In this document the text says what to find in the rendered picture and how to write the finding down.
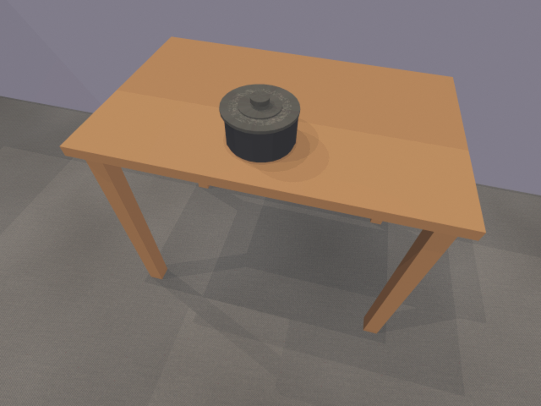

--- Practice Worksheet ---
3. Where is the lid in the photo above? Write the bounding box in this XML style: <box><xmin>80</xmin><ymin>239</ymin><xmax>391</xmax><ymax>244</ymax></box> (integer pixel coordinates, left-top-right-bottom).
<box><xmin>219</xmin><ymin>84</ymin><xmax>300</xmax><ymax>134</ymax></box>

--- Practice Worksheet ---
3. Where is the pot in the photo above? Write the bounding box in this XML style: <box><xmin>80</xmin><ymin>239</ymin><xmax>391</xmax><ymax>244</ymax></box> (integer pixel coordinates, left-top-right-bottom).
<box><xmin>224</xmin><ymin>119</ymin><xmax>298</xmax><ymax>162</ymax></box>

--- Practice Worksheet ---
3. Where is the table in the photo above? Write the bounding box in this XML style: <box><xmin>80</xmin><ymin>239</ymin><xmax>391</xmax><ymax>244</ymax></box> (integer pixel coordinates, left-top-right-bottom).
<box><xmin>60</xmin><ymin>36</ymin><xmax>486</xmax><ymax>333</ymax></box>

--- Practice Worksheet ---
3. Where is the knob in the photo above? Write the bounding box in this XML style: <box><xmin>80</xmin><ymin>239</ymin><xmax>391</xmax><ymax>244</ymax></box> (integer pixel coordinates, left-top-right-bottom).
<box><xmin>250</xmin><ymin>91</ymin><xmax>270</xmax><ymax>107</ymax></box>

